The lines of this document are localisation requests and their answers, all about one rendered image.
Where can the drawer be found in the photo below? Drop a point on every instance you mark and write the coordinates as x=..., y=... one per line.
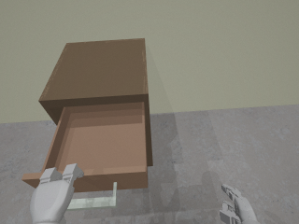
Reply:
x=108, y=142

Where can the handle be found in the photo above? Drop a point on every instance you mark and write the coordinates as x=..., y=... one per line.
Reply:
x=95, y=203

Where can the robot left hand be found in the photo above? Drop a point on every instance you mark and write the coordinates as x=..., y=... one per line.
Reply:
x=54, y=193

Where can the robot right hand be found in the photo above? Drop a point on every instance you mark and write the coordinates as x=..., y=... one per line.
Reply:
x=241, y=211

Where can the cabinet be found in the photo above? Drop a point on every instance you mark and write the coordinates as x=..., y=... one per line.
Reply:
x=105, y=72

